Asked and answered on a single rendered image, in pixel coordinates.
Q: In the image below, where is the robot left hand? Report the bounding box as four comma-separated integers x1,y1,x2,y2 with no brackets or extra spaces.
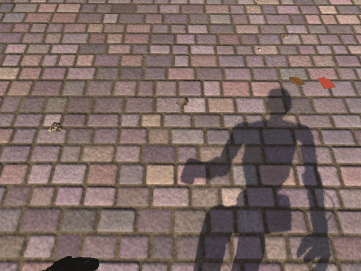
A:
42,256,99,271

